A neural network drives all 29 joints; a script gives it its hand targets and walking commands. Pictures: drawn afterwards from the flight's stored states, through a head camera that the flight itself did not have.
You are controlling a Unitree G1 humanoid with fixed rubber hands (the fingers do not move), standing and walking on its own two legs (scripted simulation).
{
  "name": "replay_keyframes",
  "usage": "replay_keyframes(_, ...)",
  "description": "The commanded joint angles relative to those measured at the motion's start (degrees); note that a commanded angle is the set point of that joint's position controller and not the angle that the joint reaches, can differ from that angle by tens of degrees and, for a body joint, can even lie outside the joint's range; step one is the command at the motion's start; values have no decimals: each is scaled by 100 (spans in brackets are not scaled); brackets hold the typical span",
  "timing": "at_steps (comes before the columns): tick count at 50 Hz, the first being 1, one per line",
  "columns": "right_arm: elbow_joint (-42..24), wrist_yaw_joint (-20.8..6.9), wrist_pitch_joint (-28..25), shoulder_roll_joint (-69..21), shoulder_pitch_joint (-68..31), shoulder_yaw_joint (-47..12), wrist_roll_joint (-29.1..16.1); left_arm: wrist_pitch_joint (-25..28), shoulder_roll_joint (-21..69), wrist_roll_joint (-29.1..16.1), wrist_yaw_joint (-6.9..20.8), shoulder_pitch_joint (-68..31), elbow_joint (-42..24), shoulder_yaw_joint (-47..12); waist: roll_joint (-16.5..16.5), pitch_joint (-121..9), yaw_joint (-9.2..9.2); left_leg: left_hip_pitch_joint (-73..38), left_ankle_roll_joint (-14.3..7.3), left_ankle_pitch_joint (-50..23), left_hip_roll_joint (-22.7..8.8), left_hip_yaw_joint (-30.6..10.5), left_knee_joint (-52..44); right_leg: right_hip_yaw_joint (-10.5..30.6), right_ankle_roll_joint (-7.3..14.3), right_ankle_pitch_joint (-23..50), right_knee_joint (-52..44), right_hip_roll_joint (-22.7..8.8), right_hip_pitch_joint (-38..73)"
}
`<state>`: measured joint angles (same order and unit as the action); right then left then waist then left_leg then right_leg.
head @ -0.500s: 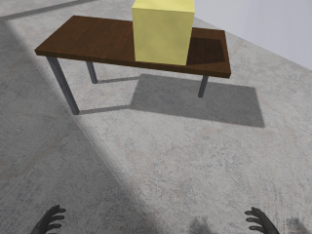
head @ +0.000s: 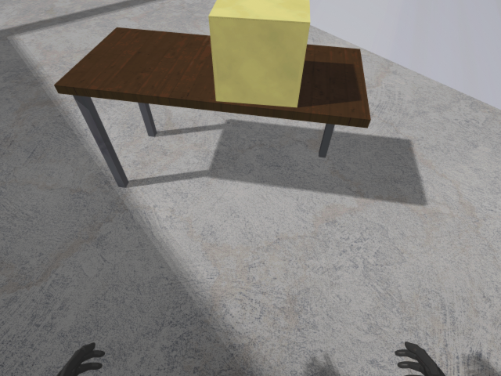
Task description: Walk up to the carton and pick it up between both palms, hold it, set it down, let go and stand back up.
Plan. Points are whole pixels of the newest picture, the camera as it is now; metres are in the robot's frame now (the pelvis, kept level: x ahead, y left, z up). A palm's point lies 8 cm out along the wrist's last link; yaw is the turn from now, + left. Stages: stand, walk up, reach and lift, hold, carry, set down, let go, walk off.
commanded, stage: stand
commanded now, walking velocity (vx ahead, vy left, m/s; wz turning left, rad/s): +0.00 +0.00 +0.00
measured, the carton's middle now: (261, 47) +1.11 -0.04 +0.00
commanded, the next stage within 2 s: none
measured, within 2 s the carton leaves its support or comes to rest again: neither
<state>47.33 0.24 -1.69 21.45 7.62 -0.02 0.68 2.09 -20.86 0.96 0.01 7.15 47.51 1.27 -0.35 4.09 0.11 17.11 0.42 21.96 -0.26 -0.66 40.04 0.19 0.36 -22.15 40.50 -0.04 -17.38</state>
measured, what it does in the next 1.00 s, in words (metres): stands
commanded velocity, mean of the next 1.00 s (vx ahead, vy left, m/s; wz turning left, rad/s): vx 0.00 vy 0.00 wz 0.00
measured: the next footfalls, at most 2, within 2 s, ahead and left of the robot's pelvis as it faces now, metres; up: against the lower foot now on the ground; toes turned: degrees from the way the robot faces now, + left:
none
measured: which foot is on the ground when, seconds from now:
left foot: down 0.00-1.00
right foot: down 0.00-1.00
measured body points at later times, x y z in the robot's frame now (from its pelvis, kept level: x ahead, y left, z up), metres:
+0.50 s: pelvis +0.00 +0.00 +0.02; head +0.02 +0.00 +0.47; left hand +0.15 +0.29 -0.09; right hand +0.12 -0.31 -0.10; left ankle -0.01 +0.13 -0.72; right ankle -0.01 -0.12 -0.72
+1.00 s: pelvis -0.01 +0.00 +0.03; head +0.00 +0.01 +0.48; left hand +0.10 +0.31 -0.10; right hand +0.11 -0.30 -0.09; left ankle -0.01 +0.13 -0.72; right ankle -0.01 -0.12 -0.72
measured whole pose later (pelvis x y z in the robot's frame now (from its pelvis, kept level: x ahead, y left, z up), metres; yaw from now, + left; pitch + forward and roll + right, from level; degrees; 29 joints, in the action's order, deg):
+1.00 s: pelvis -0.01 +0.00 +0.03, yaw +0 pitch -3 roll +0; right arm 60.2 0.2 -1.2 21.2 4.8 0.0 0.5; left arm 1.3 -20.4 0.6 0.1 5.1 60.6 0.8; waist 0.1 3.2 0.3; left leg 6.8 0.5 11.8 -0.5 -0.7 21.2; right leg 0.1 -0.1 -11.3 20.5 0.1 -6.5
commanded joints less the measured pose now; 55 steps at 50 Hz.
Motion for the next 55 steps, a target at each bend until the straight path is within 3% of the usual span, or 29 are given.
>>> replay_keyframes(1, -211, 23, -79, 1076, -179, 241, -52, 55, -1128, -2, -52, -219, -216, 206, 272, -726, -6, -284, -367, -1713, -460, -477, -768, 488, 378, 1943, -881, -508, 324)
replay_keyframes(3, -120, 36, -59, 1077, -175, 249, -12, 52, -1111, -48, -55, -323, -181, 222, 5, -636, -55, -375, -394, -1966, -422, -468, -813, 597, 320, 1979, -935, -541, 266)
replay_keyframes(5, -23, 40, -57, 989, -73, 188, -35, 85, -1198, -5, -47, -465, -143, 224, 372, -601, -110, -367, -319, -1758, -439, -485, -840, 659, 354, 1953, -1066, -569, 244)
replay_keyframes(6, -22, 33, -42, 1064, -362, 231, -34, 78, -1146, 15, -33, -428, -123, 197, 243, -647, -4, -412, -367, -1593, -446, -477, -923, 601, 354, 1854, -1181, -533, 302)
replay_keyframes(7, -16, 38, -6, 1047, -290, 245, -39, 69, -1273, 6, -69, -530, -51, 224, 459, -419, -91, -347, -351, -1636, -390, -406, -845, 686, 367, 2006, -1294, -585, 234)
replay_keyframes(8, 51, 8, 3, 969, -193, 178, -16, 75, -1131, -5, -42, -426, -3, 160, 165, -855, -97, -662, -324, -1698, -428, -383, -863, 794, 361, 2010, -1284, -694, 389)
replay_keyframes(12, 183, 29, -24, 972, -229, 169, 0, 39, -1135, -80, -53, -491, 132, 182, -17, -678, -45, -638, -308, -2071, -507, -461, -1135, 659, 302, 1958, -1325, -560, 543)
replay_keyframes(13, 183, 33, -13, 936, -393, 159, -1, 49, -1054, -32, -43, -631, 106, 133, 186, -673, -23, -660, -284, -2052, -522, -522, -1210, 573, 309, 1962, -1321, -540, 500)
replay_keyframes(14, 224, 27, -48, 1004, -351, 145, 3, 27, -1128, -55, -44, -562, 126, 182, -73, -731, 13, -649, -288, -2111, -525, -505, -1261, 580, 306, 1978, -1417, -554, 675)
replay_keyframes(15, 275, 18, -34, 912, -356, 134, -61, 20, -1175, -66, -45, -587, 204, 157, 123, -851, -58, -737, -230, -2171, -514, -477, -1273, 573, 263, 2104, -1375, -549, 772)
replay_keyframes(17, 402, 34, -39, 1169, -394, 220, -27, -9, -1100, -65, -49, -430, 316, 165, -171, -818, 45, -716, -243, -2303, -471, -351, -1277, 540, 277, 2472, -1412, -590, 872)
replay_keyframes(22, 552, 28, -47, 1060, -432, 173, -66, 3, -1062, -30, -52, -756, 391, 131, 129, -853, -37, -1022, -182, -2601, -548, -427, -1516, 528, 243, 2619, -1708, -603, 970)
replay_keyframes(23, 631, 21, -52, 1006, -269, 115, -58, 31, -1148, -87, -38, -545, 482, 160, -91, -835, -24, -1044, -216, -2506, -584, -417, -1603, 656, 254, 2505, -1710, -643, 987)
replay_keyframes(24, 674, 50, -43, 969, -249, 129, -54, 14, -1104, -62, -48, -578, 517, 121, 28, -699, -101, -948, -257, -2314, -605, -517, -1664, 602, 243, 2464, -1833, -642, 982)
replay_keyframes(25, 666, 39, -5, 1113, -404, 146, -47, -16, -1097, -80, -30, -556, 563, 88, 106, -533, -6, -900, -203, -2193, -586, -425, -1738, 452, 179, 2334, -1792, -620, 951)
replay_keyframes(31, 754, 6, -27, 1063, -459, 102, -101, 2, -1057, -58, -25, -543, 711, 115, 23, -710, -61, -1108, -123, -2187, -583, -476, -1961, 511, 146, 2331, -2102, -592, 1091)
replay_keyframes(32, 847, 56, -15, 1123, -565, 173, -25, 1, -1102, -45, -17, -534, 749, 172, 0, -639, 78, -904, -181, -2090, -615, -424, -1968, 504, 156, 2288, -2087, -630, 1222)
replay_keyframes(33, 794, 20, -41, 1069, -530, 147, -13, 10, -1010, -33, -39, -606, 750, 141, 109, -689, -24, -1059, -169, -2027, -600, -441, -2038, 574, 183, 2220, -2121, -665, 1068)
replay_keyframes(34, 851, 39, -4, 1131, -503, 175, 7, 9, -973, -17, -24, -740, 742, 102, -91, -446, -62, -983, -150, -1895, -588, -443, -2038, 576, 184, 2107, -2220, -658, 988)
replay_keyframes(35, 835, 48, -23, 995, -385, 164, -17, 13, -1122, -43, -53, -604, 778, 170, 173, -339, -74, -940, -184, -1835, -587, -465, -2117, 607, 131, 1987, -2254, -604, 954)
replay_keyframes(38, 874, 23, -52, 895, -457, 114, -13, 6, -1148, -79, -10, -550, 850, 179, 175, -730, 29, -1024, -150, -2060, -621, -505, -2094, 590, 120, 1887, -2293, -606, 1219)
replay_keyframes(39, 915, 28, -56, 1092, -615, 166, -26, 33, -988, -56, 9, -463, 894, 139, -156, -669, 78, -1109, -161, -1961, -599, -477, -2059, 658, 152, 2047, -2385, -669, 1103)
replay_keyframes(43, 958, 42, -65, 989, -448, 153, -18, 17, -1040, -28, -30, -531, 963, 173, 187, -643, -22, -1072, -167, -2058, -665, -512, -2228, 574, 136, 2272, -2205, -641, 1166)
replay_keyframes(44, 986, 56, -61, 1034, -474, 170, -5, -6, -1079, -26, -41, -537, 949, 164, -11, -694, -2, -1148, -168, -2149, -648, -448, -2153, 543, 132, 2292, -2327, -624, 1151)
replay_keyframes(46, 972, 23, -54, 1040, -647, 205, -32, 19, -1016, -26, -3, -586, 975, 137, 141, -543, -2, -1084, -205, -1919, -683, -496, -2247, 528, 131, 1939, -2367, -690, 1045)
replay_keyframes(49, 1049, 13, -4, 971, -448, 144, -10, 16, -1140, -59, -32, -519, 957, 150, -49, -561, -5, -1069, -188, -1896, -674, -528, -2196, 629, 141, 2031, -2383, -656, 1083)
replay_keyframes(51, 1064, 32, 0, 968, -316, 159, -35, 11, -1149, -58, -84, -429, 1050, 172, 113, -469, -106, -994, -214, -1779, -667, -618, -2316, 585, 129, 1899, -2395, -667, 1095)
replay_keyframes(52, 1059, 34, -30, 1115, -582, 209, -41, 13, -969, -52, -42, -389, 1073, 119, -53, -582, 21, -969, -220, -1635, -702, -572, -2297, 622, 97, 1867, -2435, -681, 1121)
replay_keyframes(55, 1030, 29, -25, 949, -560, 144, 53, -40, -1079, -2, -50, -493, 1121, 143, 134, -168, -21, -841, -209, -1529, -685, -530, -2347, 563, 104, 1654, -2495, -663, 935)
